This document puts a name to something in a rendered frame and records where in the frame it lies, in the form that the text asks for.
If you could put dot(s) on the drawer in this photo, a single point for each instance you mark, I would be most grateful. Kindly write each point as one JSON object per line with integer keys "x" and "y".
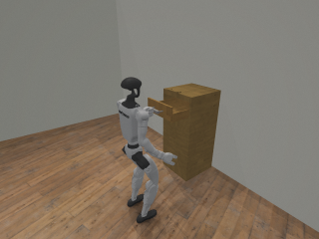
{"x": 173, "y": 109}

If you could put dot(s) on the robot left upper arm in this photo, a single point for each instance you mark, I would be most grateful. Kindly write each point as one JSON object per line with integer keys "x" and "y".
{"x": 119, "y": 102}

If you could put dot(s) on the left robot hand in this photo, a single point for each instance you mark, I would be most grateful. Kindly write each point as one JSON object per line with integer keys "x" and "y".
{"x": 150, "y": 110}

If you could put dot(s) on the right robot hand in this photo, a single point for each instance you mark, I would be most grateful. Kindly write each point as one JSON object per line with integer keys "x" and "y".
{"x": 168, "y": 158}

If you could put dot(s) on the handle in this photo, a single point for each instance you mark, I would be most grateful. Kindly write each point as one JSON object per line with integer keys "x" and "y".
{"x": 156, "y": 111}
{"x": 172, "y": 91}

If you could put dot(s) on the cabinet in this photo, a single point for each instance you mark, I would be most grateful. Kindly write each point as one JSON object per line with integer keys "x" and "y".
{"x": 192, "y": 139}

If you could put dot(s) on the robot right foot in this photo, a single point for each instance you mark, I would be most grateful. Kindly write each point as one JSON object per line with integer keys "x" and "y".
{"x": 151, "y": 213}

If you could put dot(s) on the robot right forearm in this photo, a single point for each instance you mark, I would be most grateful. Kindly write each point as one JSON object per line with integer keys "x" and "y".
{"x": 148, "y": 147}

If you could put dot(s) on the robot right upper arm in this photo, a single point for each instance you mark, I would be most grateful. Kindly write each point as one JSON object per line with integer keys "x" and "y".
{"x": 142, "y": 118}

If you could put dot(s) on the humanoid robot torso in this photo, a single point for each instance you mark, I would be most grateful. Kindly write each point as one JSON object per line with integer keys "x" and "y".
{"x": 129, "y": 128}

